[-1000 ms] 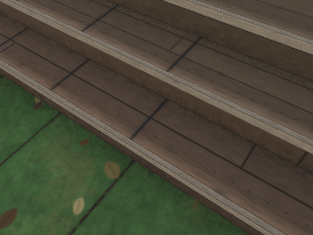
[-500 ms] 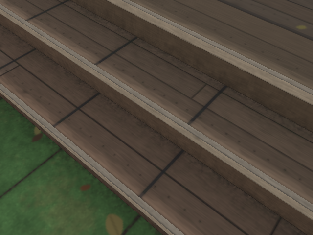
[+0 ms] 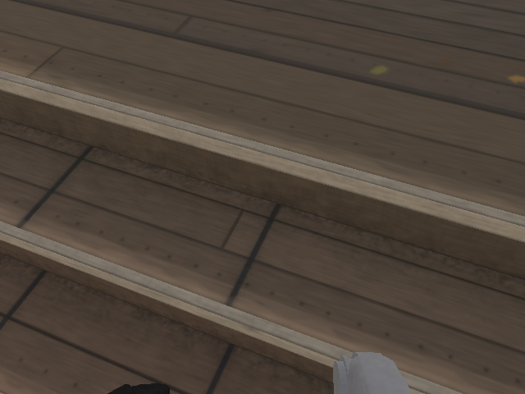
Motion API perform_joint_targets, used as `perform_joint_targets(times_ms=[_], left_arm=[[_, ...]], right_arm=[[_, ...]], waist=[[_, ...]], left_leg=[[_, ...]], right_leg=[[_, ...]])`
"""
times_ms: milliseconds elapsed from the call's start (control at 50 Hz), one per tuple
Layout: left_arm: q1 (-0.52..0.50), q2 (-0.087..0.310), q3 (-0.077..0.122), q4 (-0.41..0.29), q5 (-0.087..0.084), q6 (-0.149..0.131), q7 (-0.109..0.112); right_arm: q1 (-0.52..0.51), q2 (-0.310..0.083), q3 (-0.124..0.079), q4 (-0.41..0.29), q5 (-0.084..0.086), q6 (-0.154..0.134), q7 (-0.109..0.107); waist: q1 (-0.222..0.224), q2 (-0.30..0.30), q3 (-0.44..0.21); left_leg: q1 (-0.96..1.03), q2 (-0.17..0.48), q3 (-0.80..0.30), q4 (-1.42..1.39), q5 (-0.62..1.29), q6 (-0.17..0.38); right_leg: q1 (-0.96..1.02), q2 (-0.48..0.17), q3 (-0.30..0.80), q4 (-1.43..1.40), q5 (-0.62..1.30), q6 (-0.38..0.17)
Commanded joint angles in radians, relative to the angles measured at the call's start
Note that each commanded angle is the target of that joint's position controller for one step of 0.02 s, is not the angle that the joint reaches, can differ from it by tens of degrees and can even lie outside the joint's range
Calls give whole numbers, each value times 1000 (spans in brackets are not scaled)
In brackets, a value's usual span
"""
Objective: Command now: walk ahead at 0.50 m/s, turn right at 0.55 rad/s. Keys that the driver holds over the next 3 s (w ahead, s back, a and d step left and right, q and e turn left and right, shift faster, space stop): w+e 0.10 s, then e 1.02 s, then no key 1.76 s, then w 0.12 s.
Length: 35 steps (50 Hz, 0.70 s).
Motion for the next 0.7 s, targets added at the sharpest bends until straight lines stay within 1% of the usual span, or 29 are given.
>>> perform_joint_targets(times_ms=[20,40,60,80,100,120,140,160,180,200,220,240,260,280,300,320,360,380,420,460,500,520,540,600,620,640,660,680,700], left_arm=[[-338,-66,-75,-271,-1,-30,-24],[-200,-38,-83,-230,-14,-23,-46],[-62,-3,-66,-178,-18,-27,-53],[156,49,-40,-123,-8,-17,-43],[343,97,-15,-76,7,-16,-39],[373,194,30,-47,3,-28,-42],[319,390,80,-18,10,-30,-24],[322,409,104,-25,2,-29,-13],[239,367,99,-27,11,-27,-10],[192,277,80,9,7,-28,-6],[165,195,61,28,11,-32,2],[151,134,43,44,15,-35,-1],[249,107,-1,103,65,-33,-75],[336,70,-8,143,67,-47,-87],[408,62,-20,214,81,-52,-91],[460,114,-12,241,128,-48,-112],[304,226,18,154,111,-72,-150],[376,223,14,150,99,-96,-139],[511,152,-15,223,106,-113,-133],[557,154,-26,237,115,-109,-133],[577,205,-23,210,113,-115,-134],[618,216,-22,210,93,-121,-120],[619,245,-14,183,60,-133,-116],[715,217,-21,206,43,-145,-126],[600,241,-6,159,8,-163,-131],[513,288,16,126,-10,-184,-147],[625,325,36,169,-3,-181,-167],[457,376,60,84,-8,-185,-177],[427,266,43,48,31,-183,-178]], right_arm=[[-6,-100,3,-2,24,11,-28],[-136,-123,9,-64,62,23,-33],[-133,-172,5,-126,110,9,-40],[-142,-309,-27,-138,129,-1,-41],[-208,-389,-62,-176,146,7,-18],[-206,-400,-83,-220,140,12,13],[-257,-231,-63,-309,112,-1,55],[-180,-192,-51,-330,60,-6,67],[-225,-142,-43,-361,61,13,68],[-274,-95,-29,-388,31,28,56],[-333,-49,-14,-420,7,44,34],[-324,-45,-11,-434,-1,65,21],[-252,-92,-9,-413,47,56,71],[-299,-118,-20,-407,47,40,69],[-364,-78,3,-416,43,29,59],[-432,-66,22,-471,35,20,41],[-528,-136,11,-514,90,10,6],[-530,-98,18,-510,96,11,12],[-515,-44,51,-483,69,17,8],[-584,-33,68,-505,60,11,17],[-744,-71,55,-595,70,28,15],[-768,-53,51,-610,63,40,8],[-808,-37,47,-624,37,63,8],[-875,-18,51,-617,14,114,14],[-775,-7,43,-612,10,114,20],[-820,-93,18,-622,36,123,35],[-874,-115,6,-657,59,135,62],[-594,-142,-10,-558,70,138,34],[-255,-172,-27,-438,88,131,-9]], waist=[[52,-11,225],[113,-61,136],[117,-17,-2],[232,137,-179],[306,250,-356],[310,236,-381],[205,-203,-373],[125,-41,-515],[77,-12,-441],[34,71,-234],[8,91,-101],[-30,62,-40],[-6,-93,-200],[13,-77,-147],[16,-71,-96],[-1,-19,-129],[-65,33,-122],[-63,-98,-115],[-33,-84,-55],[3,-49,-4],[29,-48,-60],[33,-115,-92],[24,-154,-102],[66,-159,-92],[-32,-215,-96],[-71,-190,-121],[-51,-235,-168],[-147,-292,-189],[-198,-39,-545]], left_leg=[[-170,244,-83,-282,481,116],[-390,156,55,-300,888,136],[-454,206,7,-169,1562,196],[-328,244,-15,85,1989,191],[-198,266,-46,361,2190,172],[-285,191,-100,738,1784,124],[-724,-112,-139,1348,173,-12],[-729,-70,-424,1496,190,23],[-756,-59,-412,1557,284,34],[-834,-26,-404,1539,311,45],[-899,-8,-419,1523,310,55],[-929,-12,-407,1532,292,44],[-1114,-56,-592,1597,318,158],[-1215,-45,-585,1614,328,182],[-1395,-71,-577,1724,283,219],[-1436,-91,-579,1706,355,229],[-1325,-41,-426,1609,338,187],[-1379,-66,-360,1875,223,157],[-1587,-83,-419,2057,150,157],[-1638,-60,-387,1973,188,165],[-1443,-24,-290,1692,320,117],[-1434,-28,-258,1660,327,79],[-1428,-43,-186,1629,224,60],[-1651,-16,-250,1364,-15,41],[-1381,-40,-173,1249,-22,45],[-1047,-112,-66,1004,-54,77],[-852,-179,16,986,87,81],[-625,-175,-139,709,95,93],[-116,-48,-437,647,534,231]], right_leg=[[-135,-66,-70,-294,-4,-23],[320,-18,-196,-616,163,-27],[685,76,-274,-673,278,-19],[864,136,-254,-698,297,-25],[991,167,-154,-816,288,-50],[1102,179,94,-1087,293,-93],[1298,-167,777,-1479,1062,-236],[1336,-216,966,-1546,1256,-164],[1181,-206,927,-1595,943,-164],[1001,-153,813,-1573,776,-141],[861,-103,678,-1519,707,-127],[771,-57,563,-1527,697,-99],[918,-70,508,-1578,675,-79],[928,-80,539,-1611,719,-46],[951,-59,503,-1611,686,1],[943,-73,490,-1601,836,2],[758,-20,320,-1661,772,95],[774,1,334,-1670,798,96],[882,-6,371,-1652,608,95],[894,5,380,-1675,419,59],[769,23,397,-1730,519,46],[812,10,440,-1741,621,30],[844,-33,505,-1772,801,8],[1312,-174,581,-1760,1022,-33],[1277,-166,443,-1740,1491,-30],[1042,-137,416,-1772,2033,-35],[971,-118,405,-1802,2461,-45],[960,-159,442,-1643,2506,-34],[837,-97,416,-1318,2175,50]])
Next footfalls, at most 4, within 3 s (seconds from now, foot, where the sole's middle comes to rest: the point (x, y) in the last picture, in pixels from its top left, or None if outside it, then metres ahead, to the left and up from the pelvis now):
0.10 right None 0.27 -0.10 -0.59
0.68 left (290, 287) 0.58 -0.04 -0.41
1.24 right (423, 342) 0.46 -0.28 -0.41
1.50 left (290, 284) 0.59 -0.04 -0.41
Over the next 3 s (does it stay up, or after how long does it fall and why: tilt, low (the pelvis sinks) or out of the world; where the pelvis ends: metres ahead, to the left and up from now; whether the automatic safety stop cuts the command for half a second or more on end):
stays up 0.51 -0.14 0.36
